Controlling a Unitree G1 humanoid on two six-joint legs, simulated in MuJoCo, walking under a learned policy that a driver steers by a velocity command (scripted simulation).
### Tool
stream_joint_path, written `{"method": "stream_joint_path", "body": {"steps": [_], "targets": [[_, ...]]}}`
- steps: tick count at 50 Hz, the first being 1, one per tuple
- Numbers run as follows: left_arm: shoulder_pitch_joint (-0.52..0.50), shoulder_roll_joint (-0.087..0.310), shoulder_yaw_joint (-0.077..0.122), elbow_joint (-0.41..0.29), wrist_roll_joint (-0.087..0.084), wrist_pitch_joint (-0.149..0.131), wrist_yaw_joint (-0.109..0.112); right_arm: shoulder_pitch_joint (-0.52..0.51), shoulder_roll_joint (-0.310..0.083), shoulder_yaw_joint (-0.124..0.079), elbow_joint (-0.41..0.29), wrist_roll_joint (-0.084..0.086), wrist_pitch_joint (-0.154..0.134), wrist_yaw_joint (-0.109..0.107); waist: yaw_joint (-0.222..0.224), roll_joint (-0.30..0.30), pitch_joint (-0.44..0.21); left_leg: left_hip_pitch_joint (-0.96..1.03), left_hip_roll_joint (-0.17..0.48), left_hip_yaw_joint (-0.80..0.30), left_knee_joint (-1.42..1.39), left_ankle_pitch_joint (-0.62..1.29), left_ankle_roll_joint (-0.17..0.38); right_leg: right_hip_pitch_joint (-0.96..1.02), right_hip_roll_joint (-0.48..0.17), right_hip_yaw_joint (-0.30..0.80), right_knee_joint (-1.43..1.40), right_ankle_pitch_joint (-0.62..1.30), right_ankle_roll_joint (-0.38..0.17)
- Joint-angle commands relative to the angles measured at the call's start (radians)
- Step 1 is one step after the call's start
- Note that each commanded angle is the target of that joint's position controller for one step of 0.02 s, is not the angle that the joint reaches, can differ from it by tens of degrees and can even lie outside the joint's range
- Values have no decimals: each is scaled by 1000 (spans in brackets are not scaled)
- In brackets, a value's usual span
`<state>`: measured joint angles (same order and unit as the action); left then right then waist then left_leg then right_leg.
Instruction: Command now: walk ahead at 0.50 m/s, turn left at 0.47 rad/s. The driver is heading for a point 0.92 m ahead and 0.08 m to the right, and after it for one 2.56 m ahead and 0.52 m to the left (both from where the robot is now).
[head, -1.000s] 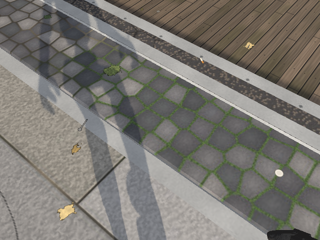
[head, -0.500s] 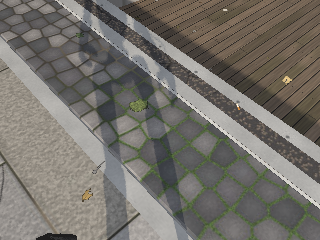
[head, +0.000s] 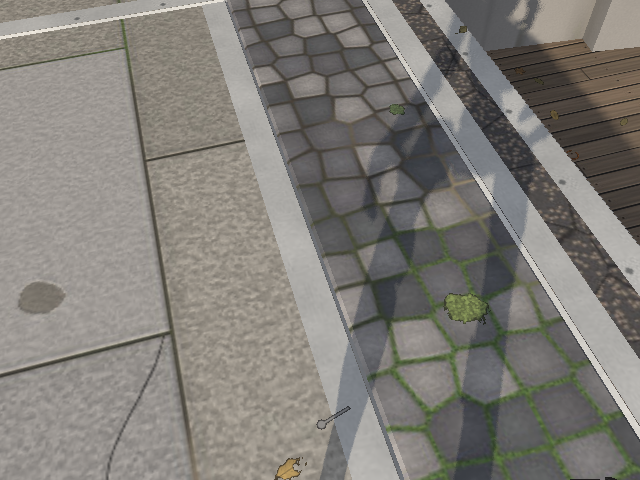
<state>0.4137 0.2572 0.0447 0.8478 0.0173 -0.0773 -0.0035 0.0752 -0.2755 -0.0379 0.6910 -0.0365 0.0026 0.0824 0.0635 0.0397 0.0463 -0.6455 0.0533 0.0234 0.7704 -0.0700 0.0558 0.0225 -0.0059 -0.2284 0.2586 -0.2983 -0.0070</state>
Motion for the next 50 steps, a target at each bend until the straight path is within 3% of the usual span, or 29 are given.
{"method": "stream_joint_path", "body": {"steps": [1, 3, 4, 5, 6, 7, 8, 9, 10, 11, 12, 14, 18, 20, 24, 26, 29, 30, 31, 32, 33, 34, 35, 36, 37, 39, 42, 46, 50], "targets": [[13, 156, 32, -32, -1, -5, 7, -104, -33, 1, -92, -7, -15, 3, -12, -127, 43, 74, -24, 52, -117, -40, 31, -35, -267, 70, -68, 513, -111], [31, 180, 33, -10, 1, 9, 10, -73, -44, -4, -82, -16, -18, -10, -32, -138, 18, 162, -77, 81, -166, -141, 67, 17, -279, 44, 36, 783, -106], [34, 192, 33, -1, 2, 16, 11, -3, -56, -12, -59, -19, -24, -18, -66, -142, -28, 254, -112, 87, -194, -173, 88, 32, -279, 29, 150, 922, -103], [26, 190, 28, 0, -2, 23, 12, 143, -69, -22, -7, -25, -35, -28, -135, -114, -110, 442, -149, 90, -274, -133, 113, -12, -256, -4, 332, 936, -88], [21, 165, 16, -21, -4, 22, 11, 306, -122, -43, 43, -38, -42, -43, -201, -57, -219, 706, -52, -39, -291, -166, 147, -186, -228, -10, 574, 698, -69], [81, 42, -14, -89, -20, 17, -11, 347, -239, -68, 42, -33, -42, -60, -157, 201, -362, 1046, 294, -556, -334, -191, 276, -599, -75, -5, 949, -112, -11], [-9, 144, 15, -96, -9, 24, -3, 385, -247, -75, 34, 8, -31, -72, -202, 99, -405, 1018, 352, -740, -440, -56, 308, -689, -8, 166, 1109, -237, -8], [-88, 143, 17, -114, -18, 22, -3, 323, -215, -68, 53, 17, -33, -82, -176, 36, -257, 920, 306, -518, -431, 83, 278, -747, -61, 228, 1106, -140, -25], [-93, 112, 4, -104, -25, 14, -6, 279, -154, -51, 65, 15, -44, -85, -138, 9, -157, 773, 263, -398, -451, 183, 239, -710, -85, 242, 1024, -85, -34], [-73, 103, 5, -82, -19, 20, -10, 239, -112, -38, 72, 14, -54, -85, -94, -14, -102, 669, 216, -306, -484, 213, 189, -649, -106, 254, 945, -62, -35], [-29, 98, 5, -61, -3, 37, -14, 203, -80, -26, 76, 16, -62, -85, -56, 4, -78, 580, 184, -237, -522, 209, 159, -579, -109, 263, 903, -47, -28], [7, 85, 10, -34, 7, 61, -27, 205, -66, -19, 88, 17, -83, -82, -38, 19, -71, 519, 166, -180, -579, 188, 144, -527, -92, 267, 877, -10, -22], [-63, 59, 16, -41, 7, 72, -28, 218, -75, -18, 121, 20, -102, -86, -26, 12, -4, 499, 155, -21, -592, 508, 126, -591, -68, 260, 793, 111, 1], [-114, 50, 13, -59, 7, 72, -28, 206, -69, -13, 125, 23, -99, -91, -28, 27, 2, 504, 134, 49, -573, 565, 108, -592, -62, 231, 695, 185, 4], [-223, 24, -2, -96, 11, 70, -36, 243, -77, -12, 147, 27, -85, -107, -77, 44, -7, 571, 130, 121, -512, 610, 93, -543, -35, 156, 480, 283, -14], [-227, 31, -1, -107, 18, 68, -38, 262, -90, -17, 160, 25, -74, -115, -84, 51, -19, 632, 149, 127, -444, 656, 86, -527, -13, 135, 422, 243, -36], [-144, 64, 13, -100, 26, 62, -33, 240, -122, -31, 157, 27, -57, -127, -52, 59, -60, 671, 169, 128, -239, 800, 72, -434, 45, 109, 352, 107, -90], [-67, 76, 22, -81, 29, 53, -28, 224, -127, -34, 152, 28, -50, -128, -15, 33, -100, 657, 150, 141, -90, 742, 55, -349, 66, 113, 272, 144, -113], [24, 124, 38, -66, 36, 39, -18, 215, -135, -37, 139, 33, -47, -126, 42, -40, -159, 555, 92, 163, 149, 502, 11, -192, 4, 209, 176, 439, -158], [22, 261, 72, -75, 23, 36, -6, 288, -35, -17, 95, 22, -46, -118, -29, -263, -237, 258, -73, 167, 465, -392, -37, 52, -282, 539, 282, 1136, -286], [46, 280, 85, -81, -28, 53, -4, 310, -47, -14, 89, 18, -30, -112, -8, -271, -387, 115, -157, -20, 646, -580, -58, 146, -383, 783, 197, 1131, -446], [-27, 237, 80, -110, -39, 70, 1, 276, -70, -15, 93, 8, -23, -110, -15, -130, -307, 77, -83, -82, 665, -520, -63, 51, -366, 717, 149, 884, -432], [-101, 170, 61, -122, -30, 84, 7, 208, -78, -17, 83, 10, -22, -109, -28, -65, -172, 53, -54, -78, 606, -456, -68, -83, -312, 654, 105, 698, -392], [-141, 126, 47, -122, -22, 94, 10, 166, -80, -20, 73, 8, -18, -111, -51, -26, -87, 58, -31, -75, 520, -412, -76, -182, -252, 599, 67, 600, -339], [-161, 113, 44, -125, -22, 98, 13, 167, -77, -20, 66, 1, -5, -111, -69, -45, -70, 100, -20, -75, 448, -379, -83, -243, -204, 554, 47, 533, -304], [-164, 129, 49, -124, -9, 95, 6, 205, -53, -14, 75, -2, 21, -111, -81, -73, -106, 168, -43, -57, 381, -349, -93, -282, -156, 513, 44, 513, -271], [-164, 160, 60, -128, -2, 92, 2, 201, -42, -11, 70, 10, 33, -113, -74, -101, -134, 174, -49, -55, 257, -334, -102, -277, -134, 515, 35, 390, -247], [-171, 151, 58, -133, 7, 107, 1, 146, -48, -11, 59, 14, 40, -116, -40, -156, -128, 206, -44, -54, 129, -302, -96, -302, -121, 551, -10, 60, -219], [-185, 147, 55, -128, 16, 117, -3, 152, -48, -10, 63, 24, 30, -119, -28, -170, -103, 289, -67, -36, -6, -336, -72, -322, -132, 590, -4, 5, -209]]}}
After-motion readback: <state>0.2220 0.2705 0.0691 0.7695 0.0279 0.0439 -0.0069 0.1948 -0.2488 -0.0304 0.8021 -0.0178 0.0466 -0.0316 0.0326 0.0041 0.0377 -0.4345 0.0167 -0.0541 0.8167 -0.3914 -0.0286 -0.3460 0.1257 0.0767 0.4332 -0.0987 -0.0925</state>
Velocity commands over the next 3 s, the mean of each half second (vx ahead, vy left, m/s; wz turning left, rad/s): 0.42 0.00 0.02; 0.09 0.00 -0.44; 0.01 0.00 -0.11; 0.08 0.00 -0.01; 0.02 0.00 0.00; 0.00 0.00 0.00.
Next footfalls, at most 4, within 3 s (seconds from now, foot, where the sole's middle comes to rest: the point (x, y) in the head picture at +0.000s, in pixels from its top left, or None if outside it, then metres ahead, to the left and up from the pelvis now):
0.12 left None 0.22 0.11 -0.78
0.62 right None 0.43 -0.05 -0.78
1.10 left None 0.42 0.14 -0.78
1.34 right None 0.34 -0.05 -0.78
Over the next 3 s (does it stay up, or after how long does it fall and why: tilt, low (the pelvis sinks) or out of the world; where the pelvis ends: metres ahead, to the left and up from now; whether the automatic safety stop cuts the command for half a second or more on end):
stays up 0.36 0.05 0.00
